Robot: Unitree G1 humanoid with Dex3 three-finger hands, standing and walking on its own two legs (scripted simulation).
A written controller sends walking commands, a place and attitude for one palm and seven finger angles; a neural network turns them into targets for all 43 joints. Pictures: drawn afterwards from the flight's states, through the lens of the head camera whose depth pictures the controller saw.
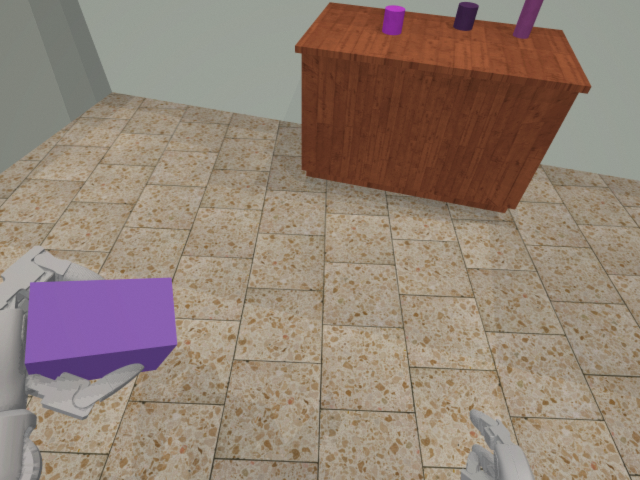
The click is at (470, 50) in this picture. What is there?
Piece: table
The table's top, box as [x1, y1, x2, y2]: [295, 2, 590, 93]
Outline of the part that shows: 295,45 295,52 586,93 590,88 590,85 563,32 561,30 533,27 529,37 526,39 521,39 514,37 512,35 515,26 514,24 475,20 471,30 462,31 455,29 452,26 455,17 405,11 401,33 398,35 388,35 381,31 384,9 330,2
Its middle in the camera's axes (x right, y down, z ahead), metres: +0.47 -0.81 +1.57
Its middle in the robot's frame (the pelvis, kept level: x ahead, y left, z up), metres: +1.73 -0.38 -0.10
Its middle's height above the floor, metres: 0.67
